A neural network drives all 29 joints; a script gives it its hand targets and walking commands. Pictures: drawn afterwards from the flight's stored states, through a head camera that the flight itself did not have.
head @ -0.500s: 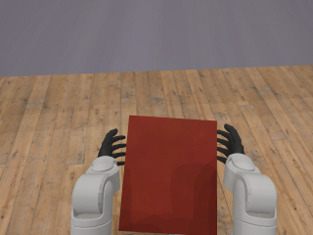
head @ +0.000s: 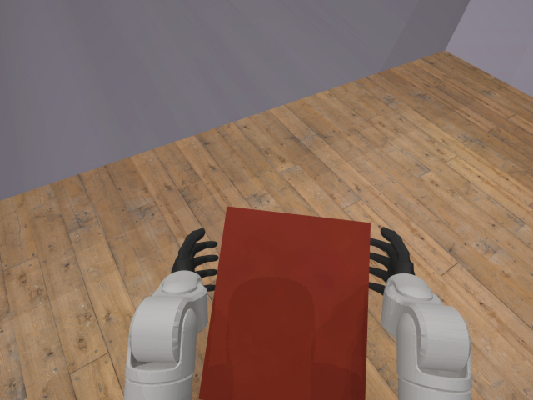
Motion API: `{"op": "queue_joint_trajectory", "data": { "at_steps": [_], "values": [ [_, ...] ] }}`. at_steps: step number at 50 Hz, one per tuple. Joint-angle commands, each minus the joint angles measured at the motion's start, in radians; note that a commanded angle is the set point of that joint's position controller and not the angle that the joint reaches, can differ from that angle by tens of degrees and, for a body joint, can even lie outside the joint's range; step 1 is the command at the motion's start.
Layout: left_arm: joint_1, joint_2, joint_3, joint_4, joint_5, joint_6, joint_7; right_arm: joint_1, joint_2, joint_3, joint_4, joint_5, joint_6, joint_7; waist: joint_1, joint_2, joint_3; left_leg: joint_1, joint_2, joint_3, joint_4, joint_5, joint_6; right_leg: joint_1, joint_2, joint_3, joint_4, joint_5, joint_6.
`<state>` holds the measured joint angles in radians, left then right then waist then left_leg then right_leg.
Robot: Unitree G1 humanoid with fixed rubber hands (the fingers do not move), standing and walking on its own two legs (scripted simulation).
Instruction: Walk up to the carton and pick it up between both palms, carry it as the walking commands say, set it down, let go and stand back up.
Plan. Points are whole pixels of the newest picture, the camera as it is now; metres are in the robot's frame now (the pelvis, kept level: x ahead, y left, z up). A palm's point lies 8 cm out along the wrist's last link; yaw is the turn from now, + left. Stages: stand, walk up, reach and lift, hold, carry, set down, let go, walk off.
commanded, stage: carry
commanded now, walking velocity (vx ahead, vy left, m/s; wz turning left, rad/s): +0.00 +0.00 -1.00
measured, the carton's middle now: (284, 300) +0.29 +0.00 -0.02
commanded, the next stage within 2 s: none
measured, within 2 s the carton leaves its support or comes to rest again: neither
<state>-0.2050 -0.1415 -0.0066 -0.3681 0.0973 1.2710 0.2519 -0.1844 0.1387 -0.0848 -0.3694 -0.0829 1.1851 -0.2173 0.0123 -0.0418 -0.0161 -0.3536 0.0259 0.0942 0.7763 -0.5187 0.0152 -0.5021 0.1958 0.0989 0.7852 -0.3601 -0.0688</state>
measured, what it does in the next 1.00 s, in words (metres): walks ahead, turning right: right foot, then left foot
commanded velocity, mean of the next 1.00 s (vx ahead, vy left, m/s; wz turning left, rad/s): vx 0.00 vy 0.00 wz -1.00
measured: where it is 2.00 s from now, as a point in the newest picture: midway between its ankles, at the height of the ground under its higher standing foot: (361, 283)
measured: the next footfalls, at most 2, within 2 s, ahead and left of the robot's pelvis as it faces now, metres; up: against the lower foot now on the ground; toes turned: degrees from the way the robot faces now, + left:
right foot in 0.24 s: +0.10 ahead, -0.15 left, +0.00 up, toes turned -21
left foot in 0.44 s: +0.11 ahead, +0.04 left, +0.00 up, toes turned -23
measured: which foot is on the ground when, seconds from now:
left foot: down 0.00-0.26, up 0.28-0.42, down 0.44-0.70, up 0.72-0.86, down 0.88-1.00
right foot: up 0.00-0.22, down 0.24-0.46, up 0.48-0.68, down 0.70-0.88, up 0.90-1.00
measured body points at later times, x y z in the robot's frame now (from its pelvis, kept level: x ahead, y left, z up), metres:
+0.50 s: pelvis +0.13 -0.04 -0.02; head +0.19 -0.01 +0.43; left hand +0.46 -0.05 +0.04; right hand +0.32 -0.30 +0.06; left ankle +0.07 +0.06 -0.71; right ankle +0.06 -0.12 -0.69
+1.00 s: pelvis +0.36 -0.11 -0.02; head +0.44 -0.10 +0.42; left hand +0.62 -0.31 +0.04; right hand +0.37 -0.43 +0.07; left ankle +0.35 -0.02 -0.71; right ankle +0.20 -0.11 -0.62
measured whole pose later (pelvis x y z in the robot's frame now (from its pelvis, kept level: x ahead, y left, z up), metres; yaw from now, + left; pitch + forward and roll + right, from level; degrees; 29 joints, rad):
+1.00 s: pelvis +0.36 -0.11 -0.02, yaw -66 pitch +3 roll -8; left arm -0.23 -0.15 -0.01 -0.36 0.10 1.26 0.28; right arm -0.19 0.14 -0.11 -0.32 -0.08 1.19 -0.20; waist 0.04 -0.03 -0.02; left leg -0.34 0.15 0.18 0.97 -0.69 0.01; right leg -0.55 0.11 -0.06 1.31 -0.58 -0.01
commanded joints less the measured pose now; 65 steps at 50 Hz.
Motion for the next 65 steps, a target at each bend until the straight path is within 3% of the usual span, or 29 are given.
{"op": "queue_joint_trajectory", "data": {
  "at_steps": [1, 11, 14, 16, 19, 21, 23, 24, 27, 33, 34, 35, 36, 38, 40, 42, 44, 45, 47, 50, 54, 55, 56, 57, 59, 60, 62, 64, 65],
  "values": [
    [-0.588, -1.038, -0.594, -0.374, -0.452, -0.120, -0.226, -0.321, 1.093, 0.571, -0.185, 0.386, -0.053, 0.223, -0.026, 0.261, -0.506, 0.853, 0.476, -0.171, -0.064, 1.705, 0.064, -0.429, -0.098, -0.112, 0.373, -0.219, 0.060],
    [-0.492, -1.018, -0.542, -0.181, -0.410, -0.067, -0.202, -0.334, 0.961, 0.515, -0.117, 0.356, -0.002, 0.211, 0.002, 0.289, -0.461, 0.451, 0.289, 0.216, 0.363, 1.672, -0.098, 0.174, 0.037, -0.385, -0.208, 0.170, 0.011],
    [-0.447, -1.047, -0.525, -0.137, -0.404, -0.069, -0.202, -0.412, 0.985, 0.549, -0.156, 0.386, 0.006, 0.237, 0.024, -0.192, -0.504, -0.327, 0.018, 0.079, 0.784, -0.203, -0.175, 0.804, -0.397, 0.408, -0.095, 1.655, -0.302],
    [-0.548, -1.069, -0.535, -0.211, -0.404, -0.087, -0.208, -0.471, 1.031, 0.539, -0.142, 0.412, -0.008, 0.249, 0.004, 0.004, -0.373, -0.273, 0.062, -0.089, 0.555, -0.247, -0.147, 0.529, -0.414, 0.447, -0.209, 1.241, -0.258],
    [-0.576, -1.120, -0.569, -0.244, -0.392, -0.092, -0.214, -0.476, 1.075, 0.539, -0.143, 0.425, -0.011, 0.259, 0.015, -0.107, -0.253, -0.167, 0.039, -0.134, 0.112, -0.318, -0.113, 0.273, -0.434, 0.445, -0.233, 1.003, -0.179],
    [-0.509, -1.097, -0.547, -0.199, -0.382, -0.090, -0.210, -0.434, 1.096, 0.547, -0.120, 0.414, -0.008, 0.254, -0.009, -0.118, -0.375, 0.174, 0.087, -0.129, -0.218, 0.055, -0.111, 0.168, -0.342, 0.309, -0.131, 0.821, -0.089],
    [-0.465, -1.119, -0.541, -0.202, -0.407, -0.102, -0.214, -0.393, 1.092, 0.568, -0.128, 0.402, -0.030, 0.249, -0.005, 0.332, -0.502, 0.796, 0.516, -0.306, -0.201, 1.463, -0.039, -0.353, -0.064, -0.140, 0.375, -0.221, 0.053],
    [-0.562, -1.091, -0.574, -0.237, -0.448, -0.107, -0.223, -0.367, 1.077, 0.548, -0.120, 0.376, -0.045, 0.239, -0.013, 0.343, -0.465, 0.829, 0.521, -0.278, -0.063, 1.908, -0.006, -0.433, -0.120, -0.148, 0.429, -0.277, 0.060],
    [-0.575, -1.082, -0.576, -0.264, -0.469, -0.118, -0.224, -0.400, 1.061, 0.545, -0.209, 0.382, -0.059, 0.222, -0.048, 0.208, -0.364, 0.865, 0.396, -0.119, -0.103, 1.776, -0.134, -0.514, -0.117, -0.250, 0.448, -0.219, 0.072],
    [-0.466, -1.018, -0.540, -0.170, -0.389, -0.089, -0.188, -0.398, 0.924, 0.482, -0.177, 0.375, -0.031, 0.211, 0.040, 0.336, -0.427, 0.414, 0.163, 0.290, 0.435, 2.408, -0.395, 0.290, 0.118, -0.558, -0.241, 0.016, -0.005],
    [-0.438, -1.026, -0.524, -0.151, -0.371, -0.088, -0.182, -0.392, 0.899, 0.476, -0.155, 0.385, -0.028, 0.213, 0.107, 0.181, -0.466, 0.041, 0.133, 0.251, 0.890, 1.832, -0.399, 0.656, -0.016, -0.331, -0.405, 0.289, -0.106],
    [-0.420, -1.027, -0.512, -0.114, -0.370, -0.083, -0.178, -0.418, 0.911, 0.486, -0.158, 0.383, -0.024, 0.218, 0.089, -0.164, -0.508, -0.459, 0.032, 0.077, 1.231, 0.249, -0.308, 1.020, -0.334, 0.156, -0.178, 1.136, -0.298],
    [-0.366, -1.008, -0.540, -0.088, -0.341, -0.067, -0.172, -0.414, 0.894, 0.469, -0.153, 0.373, -0.018, 0.224, 0.053, -0.228, -0.519, -0.634, -0.012, -0.119, 1.298, -0.360, -0.263, 1.052, -0.524, 0.473, -0.119, 1.517, -0.407],
    [-0.513, -1.073, -0.565, -0.195, -0.347, -0.080, -0.172, -0.503, 0.942, 0.478, -0.175, 0.419, -0.023, 0.238, 0.025, 0.083, -0.329, -0.549, 0.118, -0.375, 0.888, -0.364, -0.150, 0.580, -0.572, 0.574, -0.163, 0.821, -0.332],
    [-0.582, -1.087, -0.584, -0.178, -0.334, -0.060, -0.179, -0.481, 0.956, 0.468, -0.105, 0.409, -0.004, 0.245, -0.007, 0.119, -0.093, -0.327, 0.184, -0.371, 0.243, -0.492, -0.089, 0.122, -0.540, 0.446, -0.156, 0.688, -0.177],
    [-0.547, -1.069, -0.582, -0.161, -0.362, -0.058, -0.188, -0.415, 1.001, 0.460, -0.071, 0.388, 0.004, 0.245, -0.030, -0.031, -0.211, 0.082, 0.111, -0.141, -0.273, 0.023, -0.136, 0.042, -0.428, 0.151, -0.098, 0.628, -0.047],
    [-0.445, -1.084, -0.553, -0.141, -0.366, -0.070, -0.193, -0.381, 1.035, 0.512, -0.079, 0.388, -0.010, 0.238, -0.002, 0.459, -0.397, 0.583, 0.483, -0.444, -0.298, 1.412, -0.100, -0.286, -0.103, -0.196, 0.524, -0.298, 0.116],
    [-0.505, -1.069, -0.584, -0.175, -0.396, -0.080, -0.196, -0.381, 1.030, 0.505, -0.084, 0.380, -0.024, 0.234, 0.006, 0.458, -0.466, 0.648, 0.506, -0.421, -0.155, 1.830, -0.063, -0.277, -0.148, -0.146, 0.601, -0.310, 0.106],
    [-0.595, -1.110, -0.619, -0.235, -0.439, -0.097, -0.218, -0.440, 1.070, 0.505, -0.178, 0.386, -0.048, 0.220, -0.041, 0.302, -0.360, 0.669, 0.358, -0.262, -0.131, 1.856, -0.222, -0.375, -0.137, -0.190, 0.645, -0.263, 0.106],
    [-0.503, -1.063, -0.575, -0.233, -0.420, -0.113, -0.202, -0.448, 1.039, 0.521, -0.228, 0.412, -0.061, 0.214, -0.049, 0.382, -0.342, 0.861, 0.299, -0.073, -0.131, 1.974, -0.309, -0.470, -0.100, -0.350, 0.534, -0.294, 0.071],
    [-0.442, -1.002, -0.557, -0.215, -0.379, -0.106, -0.180, -0.394, 0.923, 0.455, -0.164, 0.392, -0.048, 0.208, 0.086, 0.399, -0.403, 0.393, 0.082, 0.355, 0.537, 2.940, -0.668, 0.323, 0.084, -0.679, -0.353, -0.212, -0.001],
    [-0.403, -1.027, -0.545, -0.210, -0.356, -0.114, -0.165, -0.425, 0.895, 0.463, -0.192, 0.426, -0.058, 0.210, 0.157, 0.059, -0.443, -0.216, 0.042, 0.259, 1.210, 2.149, -0.690, 0.729, -0.061, -0.472, -0.465, 0.103, -0.075],
    [-0.410, -1.043, -0.534, -0.179, -0.358, -0.102, -0.161, -0.393, 0.917, 0.482, -0.156, 0.418, -0.039, 0.210, 0.119, -0.533, -0.515, -0.757, -0.032, -0.050, 1.850, -0.372, -0.483, 1.059, -0.497, 0.179, -0.231, 0.859, -0.295],
    [-0.366, -1.000, -0.560, -0.162, -0.358, -0.095, -0.164, -0.498, 0.920, 0.489, -0.221, 0.421, -0.052, 0.206, 0.060, -0.271, -0.547, -0.741, 0.042, -0.311, 1.546, -0.419, -0.268, 1.071, -0.517, 0.460, -0.173, 1.104, -0.301],
    [-0.479, -1.038, -0.571, -0.258, -0.361, -0.095, -0.167, -0.517, 0.925, 0.483, -0.242, 0.420, -0.051, 0.194, 0.021, 0.160, -0.388, -0.675, 0.176, -0.472, 0.944, -0.309, -0.118, 0.716, -0.623, 0.461, -0.164, 0.711, -0.224],
    [-0.520, -1.022, -0.570, -0.211, -0.350, -0.068, -0.172, -0.470, 0.889, 0.447, -0.159, 0.382, -0.019, 0.192, 0.005, 0.224, -0.199, -0.522, 0.213, -0.439, 0.641, -0.409, -0.091, 0.357, -0.608, 0.371, -0.226, 0.421, -0.172],
    [-0.560, -0.968, -0.578, -0.204, -0.358, -0.039, -0.188, -0.413, 0.900, 0.468, -0.145, 0.372, 0.008, 0.200, -0.033, 0.045, -0.093, -0.133, 0.181, -0.258, 0.130, -0.251, -0.096, -0.004, -0.545, 0.108, -0.195, 0.429, -0.080],
    [-0.481, -0.993, -0.549, -0.152, -0.355, -0.040, -0.188, -0.367, 0.994, 0.502, -0.106, 0.377, 0.023, 0.208, -0.062, 0.005, -0.251, 0.156, 0.089, -0.033, -0.373, 0.418, -0.169, 0.115, -0.316, -0.143, 0.136, 0.365, 0.020],
    [-0.378, -1.024, -0.531, -0.099, -0.343, -0.036, -0.194, -0.384, 0.981, 0.519, -0.122, 0.371, 0.017, 0.201, -0.022, 0.358, -0.337, 0.375, 0.306, -0.278, -0.340, 1.187, -0.152, -0.091, -0.121, -0.224, 0.471, -0.270, 0.100]
  ]
}}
